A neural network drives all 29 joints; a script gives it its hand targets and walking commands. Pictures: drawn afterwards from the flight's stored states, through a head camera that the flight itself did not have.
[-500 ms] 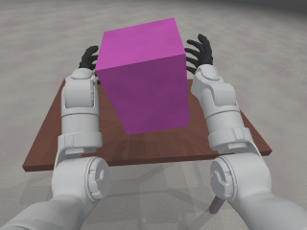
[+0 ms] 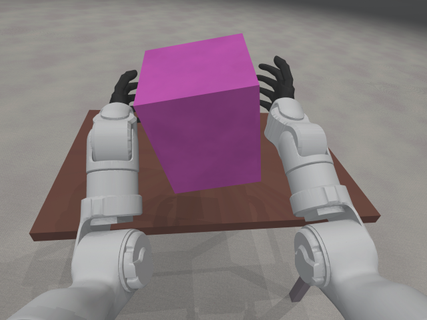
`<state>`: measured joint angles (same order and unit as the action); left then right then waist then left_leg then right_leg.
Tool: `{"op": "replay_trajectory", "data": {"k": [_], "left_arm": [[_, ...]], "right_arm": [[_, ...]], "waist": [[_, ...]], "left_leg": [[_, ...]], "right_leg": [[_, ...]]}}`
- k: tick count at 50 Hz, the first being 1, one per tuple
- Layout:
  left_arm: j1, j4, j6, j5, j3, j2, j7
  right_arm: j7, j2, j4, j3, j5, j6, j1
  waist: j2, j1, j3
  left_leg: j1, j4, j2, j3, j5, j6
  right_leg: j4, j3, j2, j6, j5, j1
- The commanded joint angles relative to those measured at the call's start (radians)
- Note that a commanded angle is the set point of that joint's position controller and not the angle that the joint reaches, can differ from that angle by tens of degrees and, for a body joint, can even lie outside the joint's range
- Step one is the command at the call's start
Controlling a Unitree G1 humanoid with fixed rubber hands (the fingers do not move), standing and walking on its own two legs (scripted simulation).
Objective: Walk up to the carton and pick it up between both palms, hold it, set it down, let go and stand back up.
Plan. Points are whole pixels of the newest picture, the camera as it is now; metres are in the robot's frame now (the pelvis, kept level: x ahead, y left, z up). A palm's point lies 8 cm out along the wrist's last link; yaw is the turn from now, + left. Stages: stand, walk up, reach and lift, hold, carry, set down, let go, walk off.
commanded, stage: hold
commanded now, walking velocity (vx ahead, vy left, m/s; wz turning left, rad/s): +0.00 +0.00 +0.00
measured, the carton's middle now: (206, 119) +0.42 -0.04 +0.21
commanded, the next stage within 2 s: set down in 1.32 s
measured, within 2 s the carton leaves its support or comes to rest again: neither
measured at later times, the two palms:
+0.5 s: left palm (125, 108) +0.38 +0.11 +0.25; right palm (285, 101) +0.36 -0.16 +0.28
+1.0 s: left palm (120, 110) +0.38 +0.11 +0.25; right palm (281, 99) +0.36 -0.15 +0.28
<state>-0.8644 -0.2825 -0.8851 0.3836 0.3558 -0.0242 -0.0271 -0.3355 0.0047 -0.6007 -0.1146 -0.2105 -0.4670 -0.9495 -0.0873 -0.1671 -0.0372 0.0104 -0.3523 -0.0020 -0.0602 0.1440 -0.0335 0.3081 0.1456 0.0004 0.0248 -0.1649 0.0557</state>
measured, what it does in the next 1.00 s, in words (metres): stands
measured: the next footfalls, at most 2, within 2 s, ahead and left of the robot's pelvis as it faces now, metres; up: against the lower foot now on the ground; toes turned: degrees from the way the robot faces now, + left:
none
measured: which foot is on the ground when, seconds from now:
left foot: down 0.00-1.00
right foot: down 0.00-1.00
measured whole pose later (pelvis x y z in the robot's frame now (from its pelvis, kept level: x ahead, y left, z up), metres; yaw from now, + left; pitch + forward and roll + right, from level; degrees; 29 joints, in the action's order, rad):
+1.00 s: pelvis +0.00 +0.00 +0.00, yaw +0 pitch -12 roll -1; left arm -0.88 -0.27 -0.89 0.39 0.37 -0.02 -0.05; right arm -0.34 -0.01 -0.59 -0.12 -0.20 -0.47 -0.96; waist -0.09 -0.16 -0.04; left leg 0.00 -0.34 0.00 -0.06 0.14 -0.03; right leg 0.31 0.14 0.00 0.03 -0.16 0.06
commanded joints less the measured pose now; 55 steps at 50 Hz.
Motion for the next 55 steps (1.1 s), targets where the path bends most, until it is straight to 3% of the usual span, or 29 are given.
{"op": "replay_trajectory", "data": {"k": [1,3,4,6,9,10,12,14,15,16,17,18,20,24,28,31,36,38,39,40,43,47,48,49,50,51,52,53,55], "left_arm": [[-0.781,0.124,0.087,-0.171,-0.343,-0.456,-0.185],[-0.788,0.153,0.077,-0.165,-0.357,-0.468,-0.189],[-0.799,0.178,0.076,-0.171,-0.358,-0.468,-0.186],[-0.797,0.203,0.078,-0.193,-0.374,-0.462,-0.186],[-0.810,0.223,0.090,-0.191,-0.375,-0.455,-0.179],[-0.799,0.196,0.085,-0.190,-0.375,-0.450,-0.176],[-0.784,0.155,0.082,-0.166,-0.327,-0.431,-0.181],[-0.791,0.137,0.077,-0.158,-0.328,-0.425,-0.189],[-0.797,0.130,0.074,-0.150,-0.315,-0.429,-0.194],[-0.822,0.141,0.080,-0.156,-0.324,-0.429,-0.197],[-0.824,0.118,0.080,-0.147,-0.299,-0.411,-0.199],[-0.821,0.106,0.080,-0.159,-0.317,-0.420,-0.202],[-0.836,0.068,0.085,-0.155,-0.298,-0.413,-0.203],[-0.840,0.112,0.105,-0.169,-0.300,-0.419,-0.194],[-0.830,0.131,0.112,-0.188,-0.322,-0.409,-0.193],[-0.825,0.116,0.106,-0.173,-0.303,-0.407,-0.194],[-0.818,0.126,0.096,-0.187,-0.356,-0.443,-0.191],[-0.823,0.140,0.101,-0.191,-0.340,-0.421,-0.187],[-0.824,0.152,0.100,-0.194,-0.355,-0.436,-0.184],[-0.826,0.154,0.101,-0.185,-0.336,-0.425,-0.181],[-0.825,0.180,0.096,-0.195,-0.372,-0.439,-0.178],[-0.811,0.175,0.094,-0.189,-0.372,-0.441,-0.187],[-0.817,0.174,0.092,-0.180,-0.340,-0.423,-0.191],[-0.781,0.135,0.084,-0.181,-0.359,-0.426,-0.195],[-0.776,0.125,0.082,-0.167,-0.329,-0.420,-0.199],[-0.779,0.136,0.082,-0.171,-0.349,-0.431,-0.202],[-0.793,0.156,0.088,-0.182,-0.348,-0.432,-0.202],[-0.779,0.144,0.090,-0.181,-0.345,-0.429,-0.202],[-0.802,0.170,0.092,-0.190,-0.376,-0.445,-0.200]], "right_arm": [[0.191,-0.470,0.238,0.265,-0.108,0.025,-0.783],[0.191,-0.462,0.224,0.262,-0.119,0.021,-0.769],[0.192,-0.474,0.249,0.299,-0.143,0.026,-0.791],[0.182,-0.474,0.281,0.304,-0.150,0.021,-0.777],[0.182,-0.502,0.293,0.321,-0.147,0.021,-0.768],[0.181,-0.484,0.291,0.306,-0.137,0.020,-0.768],[0.186,-0.474,0.235,0.277,-0.111,0.009,-0.759],[0.191,-0.451,0.190,0.238,-0.090,0.007,-0.732],[0.195,-0.466,0.175,0.237,-0.092,0.008,-0.737],[0.196,-0.474,0.174,0.228,-0.082,0.009,-0.743],[0.198,-0.484,0.184,0.248,-0.092,0.013,-0.773],[0.197,-0.479,0.198,0.233,-0.088,0.017,-0.782],[0.200,-0.471,0.161,0.202,-0.067,0.015,-0.805],[0.198,-0.516,0.193,0.245,-0.088,0.029,-0.798],[0.188,-0.509,0.220,0.249,-0.089,0.033,-0.785],[0.187,-0.496,0.193,0.261,-0.095,0.024,-0.764],[0.184,-0.485,0.194,0.250,-0.107,0.022,-0.759],[0.184,-0.515,0.248,0.289,-0.117,0.029,-0.806],[0.185,-0.509,0.234,0.282,-0.124,0.027,-0.788],[0.185,-0.520,0.243,0.297,-0.125,0.026,-0.796],[0.180,-0.499,0.228,0.281,-0.128,0.019,-0.761],[0.180,-0.481,0.218,0.251,-0.107,0.007,-0.725],[0.181,-0.491,0.216,0.277,-0.117,0.006,-0.747],[0.178,-0.469,0.227,0.258,-0.108,0.007,-0.734],[0.179,-0.477,0.222,0.268,-0.109,0.008,-0.748],[0.179,-0.471,0.229,0.243,-0.101,0.010,-0.740],[0.180,-0.486,0.258,0.266,-0.108,0.017,-0.767],[0.178,-0.483,0.255,0.267,-0.107,0.015,-0.754],[0.179,-0.452,0.223,0.239,-0.100,0.007,-0.726]], "waist": [[0.107,0.010,0.406],[0.135,0.001,0.413],[0.135,0.019,0.453],[0.095,-0.012,0.501],[0.106,0.006,0.511],[0.104,-0.010,0.490],[0.094,0.015,0.401],[0.101,-0.008,0.364],[0.118,0.010,0.354],[0.108,-0.001,0.351],[0.092,0.024,0.366],[0.082,-0.003,0.388],[0.079,0.007,0.365],[0.082,0.018,0.464],[0.071,-0.005,0.493],[0.085,0.013,0.432],[0.138,-0.021,0.428],[0.091,0.017,0.487],[0.112,0.005,0.479],[0.100,0.024,0.470],[0.120,-0.015,0.467],[0.130,-0.036,0.415],[0.112,0.002,0.415],[0.115,-0.028,0.404],[0.101,-0.002,0.382],[0.116,-0.027,0.391],[0.105,-0.004,0.426],[0.096,-0.013,0.418],[0.152,-0.044,0.419]], "left_leg": [[0.011,0.094,-0.019,0.031,-0.083,0.045],[-0.012,0.089,-0.017,0.031,-0.122,0.059],[-0.033,0.068,-0.019,0.031,-0.171,0.059],[-0.068,0.051,-0.020,0.035,-0.206,0.062],[-0.057,0.051,-0.031,0.031,-0.184,0.050],[-0.056,0.059,-0.028,0.031,-0.142,0.049],[0.005,0.096,-0.027,0.023,-0.063,0.029],[0.019,0.126,-0.019,0.022,-0.002,0.033],[0.026,0.129,-0.021,0.019,-0.004,0.034],[0.034,0.128,-0.022,0.017,0.000,0.032],[0.031,0.118,-0.029,0.011,0.001,0.022],[0.018,0.117,-0.027,0.015,0.007,0.023],[0.047,0.131,-0.023,0.009,0.050,0.017],[-0.009,0.096,-0.033,0.017,-0.040,0.024],[-0.022,0.078,-0.036,0.022,-0.058,0.022],[0.007,0.098,-0.034,0.021,-0.029,0.022],[-0.018,0.087,-0.026,0.029,-0.062,0.046],[-0.014,0.073,-0.036,0.022,-0.071,0.029],[-0.014,0.078,-0.030,0.028,-0.080,0.037],[-0.005,0.076,-0.035,0.025,-0.079,0.027],[-0.031,0.071,-0.029,0.032,-0.096,0.044],[-0.017,0.086,-0.028,0.027,-0.074,0.049],[-0.009,0.086,-0.033,0.024,-0.073,0.041],[-0.003,0.093,-0.029,0.026,-0.045,0.045],[0.011,0.099,-0.031,0.026,-0.044,0.037],[0.006,0.104,-0.027,0.027,-0.036,0.046],[0.003,0.094,-0.029,0.027,-0.061,0.043],[-0.001,0.090,-0.029,0.029,-0.074,0.043],[-0.036,0.083,-0.025,0.032,-0.098,0.064]], "right_leg": [[-0.002,-0.050,0.066,-0.076,0.194,0.161],[-0.001,-0.051,0.071,-0.066,0.205,0.165],[0.005,-0.053,0.073,-0.066,0.237,0.169],[0.014,-0.049,0.080,-0.079,0.310,0.191],[0.016,-0.051,0.068,-0.088,0.310,0.177],[0.008,-0.050,0.067,-0.087,0.282,0.157],[-0.006,-0.057,0.057,-0.087,0.199,0.156],[-0.016,-0.057,0.057,-0.076,0.144,0.152],[-0.019,-0.061,0.054,-0.072,0.137,0.159],[-0.019,-0.063,0.051,-0.077,0.140,0.151],[-0.022,-0.071,0.043,-0.084,0.144,0.155],[-0.021,-0.064,0.048,-0.085,0.163,0.159],[-0.024,-0.059,0.051,-0.080,0.107,0.139],[-0.010,-0.064,0.045,-0.092,0.203,0.159],[0.000,-0.061,0.045,-0.097,0.258,0.168],[-0.009,-0.065,0.042,-0.095,0.205,0.164],[-0.007,-0.060,0.050,-0.082,0.203,0.132],[-0.002,-0.061,0.047,-0.096,0.224,0.156],[0.005,-0.055,0.056,-0.087,0.224,0.159],[0.002,-0.060,0.050,-0.094,0.218,0.171],[0.009,-0.058,0.057,-0.091,0.254,0.153],[0.000,-0.053,0.055,-0.088,0.235,0.146],[-0.004,-0.061,0.048,-0.089,0.225,0.150],[-0.007,-0.060,0.049,-0.088,0.216,0.156],[-0.008,-0.058,0.048,-0.089,0.217,0.158],[-0.006,-0.053,0.052,-0.085,0.211,0.160],[-0.002,-0.052,0.052,-0.087,0.226,0.167],[0.000,-0.051,0.055,-0.091,0.247,0.184],[-0.003,-0.051,0.057,-0.081,0.235,0.150]]}}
